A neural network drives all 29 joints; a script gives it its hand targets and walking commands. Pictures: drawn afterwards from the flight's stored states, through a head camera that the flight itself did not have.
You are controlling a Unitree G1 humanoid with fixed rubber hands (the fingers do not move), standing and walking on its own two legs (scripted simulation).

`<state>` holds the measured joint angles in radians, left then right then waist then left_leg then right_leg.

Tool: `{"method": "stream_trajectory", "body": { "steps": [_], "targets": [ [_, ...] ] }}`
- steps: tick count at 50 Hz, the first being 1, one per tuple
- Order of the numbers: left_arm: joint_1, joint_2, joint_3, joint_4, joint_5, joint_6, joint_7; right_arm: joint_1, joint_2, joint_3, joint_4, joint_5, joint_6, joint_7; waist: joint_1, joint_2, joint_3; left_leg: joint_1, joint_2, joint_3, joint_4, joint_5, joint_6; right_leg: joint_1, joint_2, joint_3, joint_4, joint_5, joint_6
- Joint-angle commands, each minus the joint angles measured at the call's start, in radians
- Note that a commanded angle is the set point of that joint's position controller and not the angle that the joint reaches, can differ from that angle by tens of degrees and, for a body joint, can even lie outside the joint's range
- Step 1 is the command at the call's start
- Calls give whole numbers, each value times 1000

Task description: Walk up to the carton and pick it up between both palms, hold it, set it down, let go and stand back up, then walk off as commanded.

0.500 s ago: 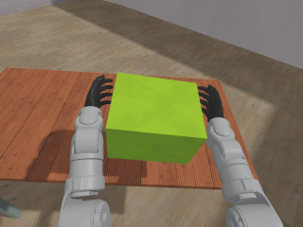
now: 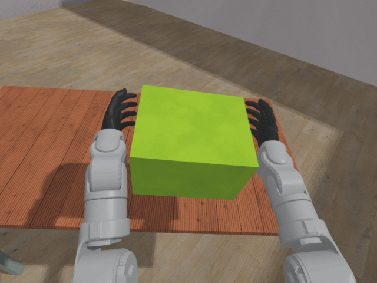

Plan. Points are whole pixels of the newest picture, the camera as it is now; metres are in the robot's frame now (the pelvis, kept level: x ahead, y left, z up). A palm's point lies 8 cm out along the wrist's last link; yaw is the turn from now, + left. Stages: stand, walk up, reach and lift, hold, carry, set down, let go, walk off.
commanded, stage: reach and lift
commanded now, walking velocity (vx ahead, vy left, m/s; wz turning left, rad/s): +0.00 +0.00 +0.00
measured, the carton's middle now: (189, 144) +0.37 +0.01 +0.11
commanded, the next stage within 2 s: hold in 0.22 s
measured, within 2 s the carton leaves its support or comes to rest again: neither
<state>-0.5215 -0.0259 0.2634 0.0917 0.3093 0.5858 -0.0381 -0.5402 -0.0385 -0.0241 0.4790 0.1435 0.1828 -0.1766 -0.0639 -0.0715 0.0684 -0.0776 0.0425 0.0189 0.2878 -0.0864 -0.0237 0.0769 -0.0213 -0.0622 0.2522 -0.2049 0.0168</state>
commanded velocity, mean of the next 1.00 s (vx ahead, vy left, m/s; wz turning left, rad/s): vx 0.00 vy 0.00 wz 0.00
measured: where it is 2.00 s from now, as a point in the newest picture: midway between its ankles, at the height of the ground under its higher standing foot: outside the picture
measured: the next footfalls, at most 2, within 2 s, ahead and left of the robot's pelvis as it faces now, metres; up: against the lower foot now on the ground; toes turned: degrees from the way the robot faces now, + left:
none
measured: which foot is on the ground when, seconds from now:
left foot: down 0.00-1.00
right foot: down 0.00-1.00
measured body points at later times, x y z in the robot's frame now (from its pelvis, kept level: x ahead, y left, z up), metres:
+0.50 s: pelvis -0.01 +0.00 +0.00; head -0.04 +0.03 +0.45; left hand +0.36 +0.17 +0.18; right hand +0.36 -0.15 +0.17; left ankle +0.05 +0.13 -0.75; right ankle -0.03 -0.12 -0.75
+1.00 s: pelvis -0.01 +0.00 +0.00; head -0.04 +0.03 +0.45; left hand +0.36 +0.17 +0.19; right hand +0.36 -0.15 +0.18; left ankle +0.05 +0.13 -0.75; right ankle -0.03 -0.12 -0.75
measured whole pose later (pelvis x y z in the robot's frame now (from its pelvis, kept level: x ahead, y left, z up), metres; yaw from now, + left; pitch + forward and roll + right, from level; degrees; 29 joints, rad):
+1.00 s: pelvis -0.01 +0.00 +0.00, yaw +0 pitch -9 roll +0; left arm -0.54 -0.03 0.27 -0.01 0.33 0.72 -0.05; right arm -0.58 -0.04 -0.03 0.42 0.18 0.27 -0.18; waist -0.07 -0.08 0.06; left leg -0.06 0.05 0.02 0.29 -0.08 -0.03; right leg 0.09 -0.02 -0.06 0.27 -0.21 0.01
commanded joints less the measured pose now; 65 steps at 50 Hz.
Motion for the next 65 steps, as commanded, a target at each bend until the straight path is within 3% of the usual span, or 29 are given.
{"method": "stream_trajectory", "body": {
  "steps": [1,26,38,65],
  "targets": [
    [-471,-465,-455,-70,-130,-21,-149,-734,467,377,-307,35,-85,98,-2,67,-401,355,-61,29,53,256,14,-170,55,-49,-47,181,34],
    [-483,-461,-473,-168,-128,67,-149,-729,447,377,-354,75,-6,93,-13,74,-365,333,-56,41,35,192,13,-156,63,-50,-46,124,27],
    [-505,-449,-446,-153,-118,93,-154,-747,446,357,-331,77,19,96,-10,75,-343,305,-56,48,21,140,18,-156,61,-47,-47,87,24],
    [-490,-433,-459,-204,-129,92,-160,-718,448,393,-381,95,18,80,-13,77,-376,323,-58,47,43,217,10,-113,60,-46,-28,191,35]
  ]
}}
